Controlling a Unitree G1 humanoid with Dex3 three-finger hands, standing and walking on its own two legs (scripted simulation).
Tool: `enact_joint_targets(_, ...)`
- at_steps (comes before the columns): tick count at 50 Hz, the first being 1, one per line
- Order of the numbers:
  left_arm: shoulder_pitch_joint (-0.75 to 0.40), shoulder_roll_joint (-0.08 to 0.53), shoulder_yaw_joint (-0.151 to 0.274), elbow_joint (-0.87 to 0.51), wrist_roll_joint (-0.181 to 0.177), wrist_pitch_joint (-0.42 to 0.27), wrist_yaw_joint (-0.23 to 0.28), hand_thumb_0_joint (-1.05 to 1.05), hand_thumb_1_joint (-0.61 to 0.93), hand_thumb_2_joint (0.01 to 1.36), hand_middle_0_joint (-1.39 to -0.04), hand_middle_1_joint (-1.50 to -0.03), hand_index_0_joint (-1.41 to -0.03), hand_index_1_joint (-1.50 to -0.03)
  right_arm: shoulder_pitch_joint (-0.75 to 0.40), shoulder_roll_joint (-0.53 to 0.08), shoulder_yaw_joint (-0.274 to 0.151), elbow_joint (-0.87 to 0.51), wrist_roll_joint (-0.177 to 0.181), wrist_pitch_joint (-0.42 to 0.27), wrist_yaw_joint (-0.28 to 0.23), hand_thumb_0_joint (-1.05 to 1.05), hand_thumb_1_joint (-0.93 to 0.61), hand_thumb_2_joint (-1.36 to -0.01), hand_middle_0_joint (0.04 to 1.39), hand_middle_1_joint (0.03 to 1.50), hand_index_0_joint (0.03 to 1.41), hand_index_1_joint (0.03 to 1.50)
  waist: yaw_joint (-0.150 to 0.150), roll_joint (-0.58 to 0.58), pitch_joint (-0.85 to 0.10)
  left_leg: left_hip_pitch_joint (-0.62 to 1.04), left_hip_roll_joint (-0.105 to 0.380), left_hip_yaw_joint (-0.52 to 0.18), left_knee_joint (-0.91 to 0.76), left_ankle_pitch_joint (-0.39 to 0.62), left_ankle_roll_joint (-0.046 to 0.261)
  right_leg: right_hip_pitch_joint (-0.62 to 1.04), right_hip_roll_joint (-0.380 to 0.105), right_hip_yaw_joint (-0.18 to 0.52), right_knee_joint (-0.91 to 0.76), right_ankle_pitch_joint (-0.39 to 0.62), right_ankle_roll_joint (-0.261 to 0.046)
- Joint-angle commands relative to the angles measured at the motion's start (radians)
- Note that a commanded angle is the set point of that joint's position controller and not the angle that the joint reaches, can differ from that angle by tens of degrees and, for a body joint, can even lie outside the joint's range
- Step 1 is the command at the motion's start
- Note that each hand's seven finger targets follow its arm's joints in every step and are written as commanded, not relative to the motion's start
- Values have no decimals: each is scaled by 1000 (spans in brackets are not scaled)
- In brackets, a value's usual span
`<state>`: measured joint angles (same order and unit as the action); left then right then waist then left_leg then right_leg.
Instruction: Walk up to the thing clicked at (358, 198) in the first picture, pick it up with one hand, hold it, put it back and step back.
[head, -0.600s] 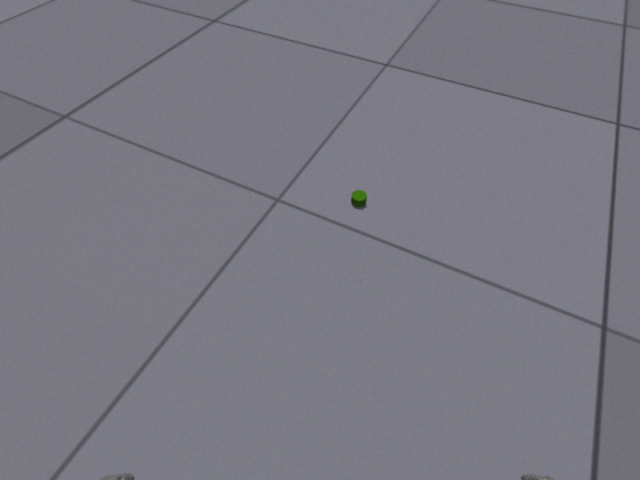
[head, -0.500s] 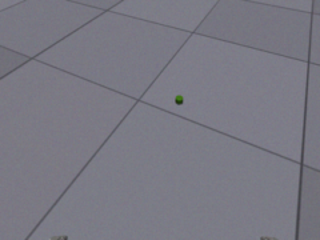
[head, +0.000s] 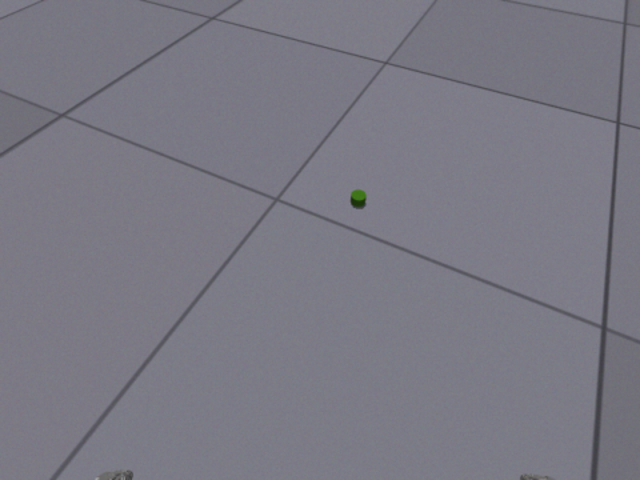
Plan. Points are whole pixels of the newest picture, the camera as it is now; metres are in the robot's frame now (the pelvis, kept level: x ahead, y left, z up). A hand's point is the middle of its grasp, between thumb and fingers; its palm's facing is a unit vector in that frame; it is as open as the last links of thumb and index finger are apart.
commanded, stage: stand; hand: left
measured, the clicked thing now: (358, 198) +1.24 -0.16 -0.76
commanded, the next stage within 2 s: walk up in 0.52 s
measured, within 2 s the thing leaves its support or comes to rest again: neither
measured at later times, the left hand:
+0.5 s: hand out of the picture +0.08 +0.25 -0.16, palm faces -0.01 -0.94 -0.34, open 7.4 cm
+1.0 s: hand (206, 439) +0.18 +0.17 -0.15, palm faces -0.13 -0.92 -0.38, open 7.4 cm
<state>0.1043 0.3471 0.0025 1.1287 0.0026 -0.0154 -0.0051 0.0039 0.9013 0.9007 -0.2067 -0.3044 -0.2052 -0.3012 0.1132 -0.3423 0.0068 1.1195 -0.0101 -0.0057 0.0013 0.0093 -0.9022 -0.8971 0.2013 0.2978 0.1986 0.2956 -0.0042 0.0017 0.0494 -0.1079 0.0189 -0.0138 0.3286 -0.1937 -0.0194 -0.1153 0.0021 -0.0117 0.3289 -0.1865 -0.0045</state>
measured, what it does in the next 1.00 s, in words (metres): walks ahead: right foot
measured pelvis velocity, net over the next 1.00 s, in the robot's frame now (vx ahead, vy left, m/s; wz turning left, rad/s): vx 0.10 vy -0.10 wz -0.19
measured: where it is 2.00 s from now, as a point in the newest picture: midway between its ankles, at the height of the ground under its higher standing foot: (379, 357)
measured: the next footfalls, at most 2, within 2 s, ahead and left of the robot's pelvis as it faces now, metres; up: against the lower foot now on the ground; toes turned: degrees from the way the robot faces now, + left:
right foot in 0.82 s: +0.15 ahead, -0.22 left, +0.00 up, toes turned -12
left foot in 1.22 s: +0.36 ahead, +0.00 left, +0.00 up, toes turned -9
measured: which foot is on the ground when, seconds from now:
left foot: down 0.00-0.84, up 0.86-1.00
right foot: down 0.00-0.56, up 0.58-0.80, down 0.82-1.00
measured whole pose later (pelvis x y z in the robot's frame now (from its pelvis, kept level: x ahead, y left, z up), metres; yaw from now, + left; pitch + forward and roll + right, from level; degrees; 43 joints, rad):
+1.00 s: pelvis +0.10 -0.10 -0.02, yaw -11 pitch -4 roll +0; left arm 0.32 0.39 0.08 0.94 0.01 -0.04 -0.07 0.00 0.90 0.90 -0.21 -0.30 -0.21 -0.30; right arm 0.22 -0.45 -0.07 0.95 -0.02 -0.02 0.05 0.01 -0.91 -0.90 0.20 0.30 0.20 0.30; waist 0.04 0.06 0.07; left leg -0.38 0.07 0.04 1.06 -0.43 0.03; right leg -0.25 0.01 -0.02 0.57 -0.27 -0.04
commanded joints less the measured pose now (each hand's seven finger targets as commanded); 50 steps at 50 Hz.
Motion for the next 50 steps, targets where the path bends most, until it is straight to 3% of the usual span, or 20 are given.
enact_joint_targets(1,-40,210,39,-62,4,-19,14,0,900,900,-200,-300,-200,-300,-42,-213,-45,-56,2,-27,-13,0,-900,-900,200,300,200,300,6,1,-93,24,109,-79,-38,173,37,24,-128,95,-37,167,-26)
enact_joint_targets(8,-39,211,37,-62,6,-21,17,0,900,900,-200,-300,-200,-300,-36,-208,-44,-56,4,-25,-15,0,-900,-900,200,300,200,300,1,-10,-96,36,111,-74,-26,217,38,34,-134,96,-36,233,-25)
enact_joint_targets(21,-33,207,40,-60,5,-15,16,0,900,900,-200,-300,-200,-300,-35,-217,-43,-56,2,-24,-14,0,-900,-900,200,300,200,300,6,10,-53,3,105,-79,-61,121,38,15,-125,94,-62,113,-21)
enact_joint_targets(25,-36,211,42,-61,6,-15,15,0,900,900,-200,-300,-200,-300,-34,-213,-42,-59,1,-25,-15,0,-900,-900,200,300,200,300,5,4,-68,12,107,-79,-57,142,40,21,-127,95,-55,131,-22)
enact_joint_targets(26,18,292,106,-154,30,-12,-22,0,900,900,-200,-300,-200,-300,49,-319,-111,-124,-24,-55,-3,0,-900,-900,200,300,200,300,-26,-31,-145,143,89,-69,30,-305,104,-111,-54,124,48,-296,-53)
enact_joint_targets(27,-45,269,102,-161,36,-4,-37,0,900,900,-200,-300,-200,-300,107,-339,-129,-97,-30,-63,-1,0,-900,-900,200,300,200,300,-69,27,-59,224,143,-142,-14,-470,142,-362,-38,92,150,-399,-48)
enact_joint_targets(28,-110,242,102,-191,34,5,-48,0,900,900,-200,-300,-200,-300,155,-375,-149,-92,-32,-67,-5,0,-900,-900,200,300,200,300,-107,159,6,241,276,-295,-149,-582,195,-519,-3,19,389,-301,-25)
enact_joint_targets(29,-128,248,105,-220,43,10,-54,0,900,900,-200,-300,-200,-300,150,-392,-158,-116,-29,-73,-5,0,-900,-900,200,300,200,300,-107,145,62,171,394,-376,-206,-568,244,-604,-41,73,530,-292,-16)
enact_joint_targets(30,-110,256,108,-233,40,7,-58,0,900,900,-200,-300,-200,-300,117,-397,-161,-141,-27,-79,-5,0,-900,-900,200,300,200,300,-84,103,87,92,436,-405,-223,-521,264,-585,-76,124,585,-267,-16)
enact_joint_targets(32,-29,270,118,-229,31,0,-75,0,900,900,-200,-300,-200,-300,69,-363,-156,-181,-30,-91,-3,0,-900,-900,200,300,200,300,-22,72,62,51,396,-342,-220,-491,255,-510,-128,155,609,-219,-16)
enact_joint_targets(36,92,240,123,-227,24,1,-109,0,900,900,-200,-300,-200,-300,-50,-341,-157,-244,-46,-94,13,0,-900,-900,200,300,200,300,45,187,24,-26,271,-48,-118,-296,191,-296,-131,43,388,-179,-13)
enact_joint_targets(38,103,243,133,-224,26,-5,-107,0,900,900,-200,-300,-200,-300,-30,-330,-153,-249,-48,-86,21,0,-900,-900,200,300,200,300,36,163,20,-101,212,39,-35,-268,166,-162,-90,-19,288,-117,-8)
enact_joint_targets(40,223,253,143,-183,32,-15,-93,0,900,900,-200,-300,-200,-300,-21,-313,-147,-254,-41,-70,21,0,-900,-900,200,300,200,300,85,26,-10,-200,155,120,192,-277,144,28,-17,-100,214,-12,-4)
enact_joint_targets(41,331,300,164,-154,38,-24,-76,0,900,900,-200,-300,-200,-300,22,-272,-130,-253,-39,-61,21,0,-900,-900,200,300,200,300,126,-132,-63,-305,113,154,435,-250,123,192,15,-74,226,-77,-16)
enact_joint_targets(42,428,375,189,-150,44,-29,-54,0,900,900,-200,-300,-200,-300,33,-198,-104,-276,-32,-57,24,0,-900,-900,200,300,200,300,180,-384,-48,-502,16,181,702,-418,87,245,-94,162,71,-336,-68)
enact_joint_targets(43,361,429,188,-207,37,-36,-49,0,900,900,-200,-300,-200,-300,55,-211,-102,-305,-12,-50,31,0,-900,-900,200,300,200,300,128,-379,-24,-585,-32,80,842,-419,43,118,-328,677,-202,-692,-170)
enact_joint_targets(44,253,465,184,-244,24,-36,-53,0,900,900,-200,-300,-200,-300,40,-304,-127,-296,-20,-46,27,0,-900,-900,200,300,200,300,88,-257,73,-513,41,-4,836,-394,33,-71,-413,814,-250,-833,-259)
enact_joint_targets(45,206,451,179,-263,14,-34,-53,0,900,900,-200,-300,-200,-300,22,-338,-139,-284,-18,-52,29,0,-900,-900,200,300,200,300,69,-183,139,-507,85,-26,829,-348,36,-140,-395,773,-233,-747,-283)
enact_joint_targets(47,173,374,156,-277,5,-42,-41,0,900,900,-200,-300,-200,-300,102,-317,-132,-241,1,-54,35,0,-900,-900,200,300,200,300,25,-121,90,-465,111,-40,781,-234,55,-100,-286,524,-152,-511,-217)
enact_joint_targets(50,192,341,142,-282,7,-55,-40,0,900,900,-200,-300,-200,-300,165,-286,-128,-237,-4,-52,50,0,-900,-900,200,300,200,300,18,-124,38,-366,99,-11,647,-164,53,-123,-216,371,-112,-345,-200)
